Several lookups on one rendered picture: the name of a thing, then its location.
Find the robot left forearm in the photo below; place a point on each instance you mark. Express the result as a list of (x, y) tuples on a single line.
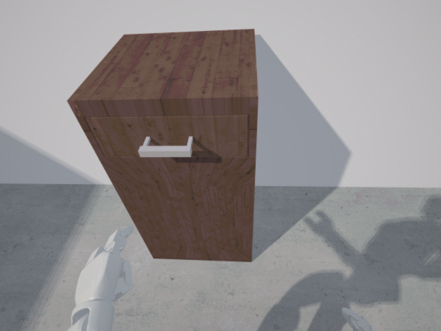
[(94, 315)]

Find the drawer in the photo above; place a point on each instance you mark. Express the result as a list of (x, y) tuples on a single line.
[(213, 135)]

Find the cabinet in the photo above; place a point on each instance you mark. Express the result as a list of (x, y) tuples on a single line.
[(189, 208)]

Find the handle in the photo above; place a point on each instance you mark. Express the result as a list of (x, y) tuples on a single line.
[(165, 151)]

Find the left robot hand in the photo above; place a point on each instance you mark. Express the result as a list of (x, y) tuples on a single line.
[(105, 276)]

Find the right robot hand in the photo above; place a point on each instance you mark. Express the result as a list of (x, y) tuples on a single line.
[(355, 321)]

